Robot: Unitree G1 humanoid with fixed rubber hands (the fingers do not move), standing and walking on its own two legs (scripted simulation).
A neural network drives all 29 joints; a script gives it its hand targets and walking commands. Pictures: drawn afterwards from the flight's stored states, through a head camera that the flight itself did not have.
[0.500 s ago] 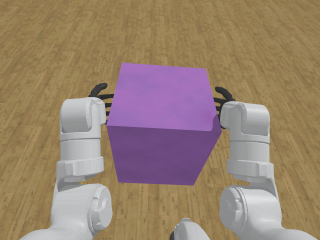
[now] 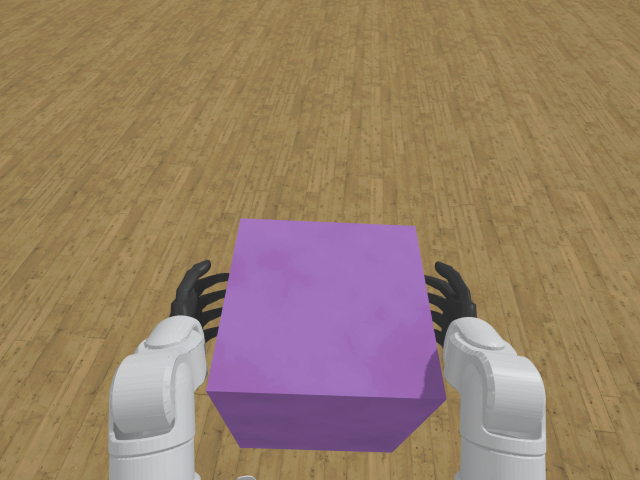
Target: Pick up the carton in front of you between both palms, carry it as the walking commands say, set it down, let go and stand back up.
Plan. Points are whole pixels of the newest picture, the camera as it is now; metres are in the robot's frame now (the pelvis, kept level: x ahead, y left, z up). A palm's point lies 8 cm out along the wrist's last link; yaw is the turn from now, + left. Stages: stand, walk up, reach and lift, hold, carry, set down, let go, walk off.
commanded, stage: carry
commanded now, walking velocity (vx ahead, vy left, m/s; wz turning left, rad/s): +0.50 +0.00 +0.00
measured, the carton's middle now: (321, 344) +0.29 +0.00 +0.02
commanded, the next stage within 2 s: none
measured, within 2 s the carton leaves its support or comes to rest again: neither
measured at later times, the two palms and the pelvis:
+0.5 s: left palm (233, 162) +0.57 +0.15 +0.09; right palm (419, 165) +0.56 -0.15 +0.10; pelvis +0.30 +0.01 +0.00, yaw -3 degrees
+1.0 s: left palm (256, 112) +0.74 +0.13 +0.09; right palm (410, 112) +0.74 -0.17 +0.09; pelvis +0.48 -0.01 -0.01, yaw -1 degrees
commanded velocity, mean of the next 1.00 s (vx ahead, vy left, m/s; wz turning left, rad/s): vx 0.17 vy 0.00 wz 0.00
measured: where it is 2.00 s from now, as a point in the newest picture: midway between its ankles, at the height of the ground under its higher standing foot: (321, 420)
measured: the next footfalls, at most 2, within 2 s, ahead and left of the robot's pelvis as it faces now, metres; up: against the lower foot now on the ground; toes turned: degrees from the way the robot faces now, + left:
left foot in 0.10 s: +0.25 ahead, +0.12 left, +0.00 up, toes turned +9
right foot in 0.56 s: +0.51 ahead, -0.12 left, +0.00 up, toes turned +6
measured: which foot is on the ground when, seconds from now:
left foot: up 0.00-0.08, down 0.10-0.56, up 0.58-0.74, down 0.76-1.00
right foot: down 0.00-0.14, up 0.16-0.54, down 0.56-1.00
